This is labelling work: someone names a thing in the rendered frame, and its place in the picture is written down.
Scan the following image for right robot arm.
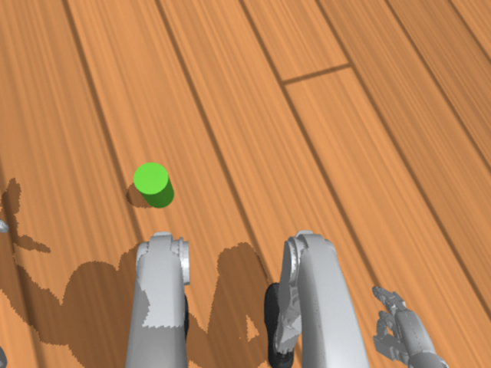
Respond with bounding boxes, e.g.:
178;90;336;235
407;353;449;368

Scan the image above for can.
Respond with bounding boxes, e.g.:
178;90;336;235
133;163;174;208

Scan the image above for right robot foot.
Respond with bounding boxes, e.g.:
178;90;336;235
264;283;294;368

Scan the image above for right robot hand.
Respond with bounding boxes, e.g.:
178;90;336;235
372;286;437;366

